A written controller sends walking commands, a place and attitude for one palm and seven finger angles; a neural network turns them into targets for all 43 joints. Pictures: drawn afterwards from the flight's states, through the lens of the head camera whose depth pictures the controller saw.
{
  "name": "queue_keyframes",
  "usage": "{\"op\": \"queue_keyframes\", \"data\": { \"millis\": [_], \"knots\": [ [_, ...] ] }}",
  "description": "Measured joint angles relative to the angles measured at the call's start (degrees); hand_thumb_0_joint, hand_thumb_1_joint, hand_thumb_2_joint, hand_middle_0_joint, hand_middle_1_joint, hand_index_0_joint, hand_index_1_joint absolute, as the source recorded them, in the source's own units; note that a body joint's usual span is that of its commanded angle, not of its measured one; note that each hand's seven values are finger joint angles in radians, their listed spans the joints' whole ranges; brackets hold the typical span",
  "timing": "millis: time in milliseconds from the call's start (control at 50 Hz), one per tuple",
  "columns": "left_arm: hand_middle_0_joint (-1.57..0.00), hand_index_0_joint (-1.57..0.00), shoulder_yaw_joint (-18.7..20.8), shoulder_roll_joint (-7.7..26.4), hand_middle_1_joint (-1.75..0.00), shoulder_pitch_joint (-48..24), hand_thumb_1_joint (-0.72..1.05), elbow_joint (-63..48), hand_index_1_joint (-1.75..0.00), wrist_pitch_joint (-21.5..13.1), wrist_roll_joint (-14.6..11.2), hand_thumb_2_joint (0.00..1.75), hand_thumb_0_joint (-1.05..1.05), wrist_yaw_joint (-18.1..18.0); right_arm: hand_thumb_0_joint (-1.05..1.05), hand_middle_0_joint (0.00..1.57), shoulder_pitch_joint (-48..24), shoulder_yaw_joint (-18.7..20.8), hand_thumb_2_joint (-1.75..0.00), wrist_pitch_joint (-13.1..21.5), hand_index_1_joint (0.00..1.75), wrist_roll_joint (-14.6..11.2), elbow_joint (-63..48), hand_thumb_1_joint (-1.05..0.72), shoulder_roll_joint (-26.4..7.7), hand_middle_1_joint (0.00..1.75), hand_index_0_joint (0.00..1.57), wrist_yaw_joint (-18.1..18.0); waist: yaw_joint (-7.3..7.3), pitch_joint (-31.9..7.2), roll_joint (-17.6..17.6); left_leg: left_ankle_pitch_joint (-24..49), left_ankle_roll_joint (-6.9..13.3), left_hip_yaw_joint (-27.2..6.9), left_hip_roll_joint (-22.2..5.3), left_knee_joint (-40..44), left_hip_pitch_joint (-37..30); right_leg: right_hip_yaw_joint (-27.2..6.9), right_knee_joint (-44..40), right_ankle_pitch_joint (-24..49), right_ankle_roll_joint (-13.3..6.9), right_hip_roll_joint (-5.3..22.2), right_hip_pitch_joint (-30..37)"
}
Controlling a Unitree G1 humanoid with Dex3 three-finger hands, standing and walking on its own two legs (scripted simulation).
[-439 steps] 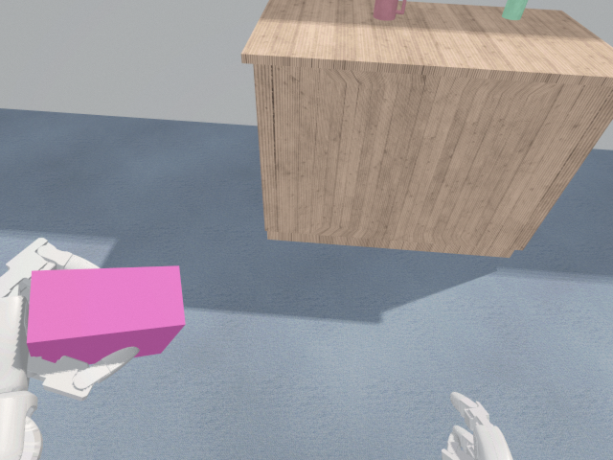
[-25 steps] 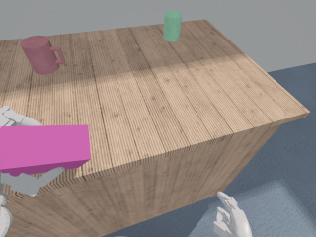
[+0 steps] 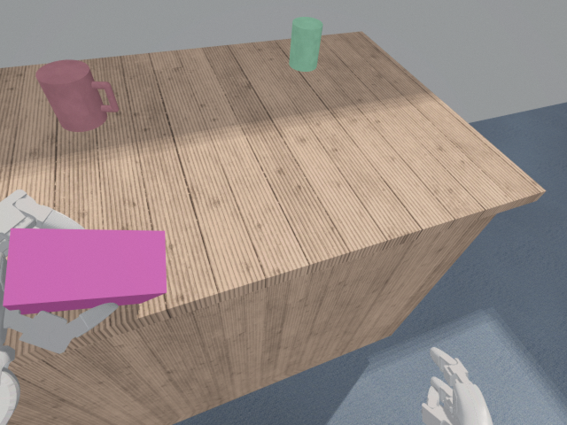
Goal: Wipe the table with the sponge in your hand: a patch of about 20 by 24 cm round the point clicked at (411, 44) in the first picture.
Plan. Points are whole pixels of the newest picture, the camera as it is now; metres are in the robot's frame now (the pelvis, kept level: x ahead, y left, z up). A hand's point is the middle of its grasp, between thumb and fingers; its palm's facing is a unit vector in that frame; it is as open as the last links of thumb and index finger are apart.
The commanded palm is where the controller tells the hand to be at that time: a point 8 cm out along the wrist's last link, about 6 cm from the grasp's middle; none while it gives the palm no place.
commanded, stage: come to a stop and stand still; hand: left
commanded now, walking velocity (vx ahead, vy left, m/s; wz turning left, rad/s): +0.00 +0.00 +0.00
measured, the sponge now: (111, 272) +0.24 +0.20 +0.15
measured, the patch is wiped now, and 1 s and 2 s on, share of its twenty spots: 0.00 0.00 0.00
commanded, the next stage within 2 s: look again from close up in 0.36 s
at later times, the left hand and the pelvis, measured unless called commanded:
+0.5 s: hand (46, 263) +0.23 +0.26 +0.17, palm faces +0.43 -0.83 -0.37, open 10.3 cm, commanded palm +0.17 +0.29 +0.18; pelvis +0.01 +0.01 +0.00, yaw +1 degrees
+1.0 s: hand (56, 258) +0.24 +0.25 +0.17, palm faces +0.44 -0.81 -0.39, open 10.3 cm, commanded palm +0.17 +0.28 +0.18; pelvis +0.02 -0.01 +0.00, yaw +1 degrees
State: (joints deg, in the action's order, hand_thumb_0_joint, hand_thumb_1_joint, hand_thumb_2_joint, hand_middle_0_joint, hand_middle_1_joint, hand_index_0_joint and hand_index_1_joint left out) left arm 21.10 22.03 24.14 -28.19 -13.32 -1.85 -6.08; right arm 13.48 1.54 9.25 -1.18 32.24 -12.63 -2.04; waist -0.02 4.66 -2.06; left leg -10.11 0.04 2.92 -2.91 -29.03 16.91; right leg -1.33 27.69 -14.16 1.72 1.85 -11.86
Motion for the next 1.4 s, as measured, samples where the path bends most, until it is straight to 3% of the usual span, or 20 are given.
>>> {"op": "queue_keyframes", "data": {
  "millis": [60,220,340,680,940,1140,1320,1400],
  "knots": [
    [-0.71,-0.71,0.9,0.2,-1.35,-1.3,-0.51,1.5,-1.36,-0.1,0.1,1.01,-0.01,-0.3,0.01,0.2,0.5,-0.8,-0.9,0.1,0.3,-0.1,1.0,-0.91,0.9,0.3,0.2,0.2,-0.72,0.2,0.3,-0.2,0.2,-0.6,0.2,-0.6,0.3,0.3,-0.2,0.2,0.5,0.1,0.3],
    [-0.7,-0.71,0.2,-2.9,-1.35,-2.5,-0.51,1.6,-1.36,1.2,1.0,1.01,-0.01,-0.7,0.01,0.2,-0.6,-2.8,-0.9,0.5,0.3,0.6,3.2,-0.91,3.0,0.3,0.2,1.3,-2.41,0.7,1.3,-0.8,0.1,-1.1,0.0,-0.7,-0.4,0.8,-2.6,1.0,1.4,-0.1,2.3],
    [-0.7,-0.71,-0.4,-2.7,-1.35,-3.2,-0.51,1.0,-1.36,1.8,1.0,1.01,-0.01,-0.4,0.01,0.2,-3.1,-3.1,-0.9,0.4,0.3,0.5,2.7,-0.9,3.4,0.3,0.2,1.6,-2.77,1.5,1.2,-0.6,0.3,-0.8,0.4,0.0,-1.1,0.6,-2.9,0.9,1.6,0.3,2.8],
    [-0.7,-0.71,0.2,-2.1,-1.36,-0.9,-0.51,-1.2,-1.36,3.2,0.4,1.01,-0.01,-1.1,0.01,0.2,-3.9,-1.3,-0.9,-1.9,0.3,-0.2,1.1,-0.91,1.4,0.3,0.2,1.0,-2.41,1.8,0.9,-1.4,0.0,-1.2,0.3,0.1,-1.7,1.0,-3.3,0.3,1.4,0.1,3.6],
    [-0.7,-0.71,0.5,-1.7,-1.36,-0.7,-0.51,-0.9,-1.36,3.8,0.2,1.01,-0.01,-1.3,0.01,0.2,-2.8,-1.5,-0.9,-2.6,0.3,-0.5,1.5,-0.91,2.2,0.3,0.2,0.9,-1.76,1.6,1.2,-1.2,-0.3,-1.3,0.2,0.8,-2.0,1.1,-3.1,0.0,1.1,0.0,3.5],
    [-0.7,-0.71,1.3,-1.5,-1.36,-0.6,-0.51,-1.9,-1.36,4.4,-0.4,1.01,-0.01,-1.1,0.01,0.2,-2.7,-1.7,-0.9,-2.7,0.3,-0.5,0.6,-0.91,3.4,0.3,0.2,2.0,-1.85,1.8,1.9,-1.2,-2.0,-2.5,-1.7,0.3,-0.9,2.1,-2.3,-0.4,-0.5,-1.9,2.6],
    [-0.7,-0.71,1.4,-1.1,-1.36,0.3,-0.51,-3.4,-1.36,5.1,-1.7,1.01,-0.01,-0.3,0.01,0.2,-3.1,-0.2,-0.9,-4.0,0.3,-0.3,-0.1,-0.91,1.9,0.3,0.2,1.4,-1.36,1.4,2.1,-2.7,-3.4,-3.4,-3.4,-2.4,0.5,2.7,0.5,-2.1,-2.1,-3.7,1.1],
    [-0.7,-0.71,1.7,-1.0,-1.36,1.1,-0.51,-3.6,-1.36,4.9,-1.9,1.01,-0.01,-0.6,0.01,0.2,-3.1,0.3,-0.9,-4.2,0.3,-0.4,0.0,-0.91,0.9,0.3,0.2,1.0,-0.67,1.4,2.2,-3.4,-2.9,-3.7,-3.5,-3.5,0.9,2.9,1.4,-2.7,-2.4,-3.9,0.9]
  ]
}}
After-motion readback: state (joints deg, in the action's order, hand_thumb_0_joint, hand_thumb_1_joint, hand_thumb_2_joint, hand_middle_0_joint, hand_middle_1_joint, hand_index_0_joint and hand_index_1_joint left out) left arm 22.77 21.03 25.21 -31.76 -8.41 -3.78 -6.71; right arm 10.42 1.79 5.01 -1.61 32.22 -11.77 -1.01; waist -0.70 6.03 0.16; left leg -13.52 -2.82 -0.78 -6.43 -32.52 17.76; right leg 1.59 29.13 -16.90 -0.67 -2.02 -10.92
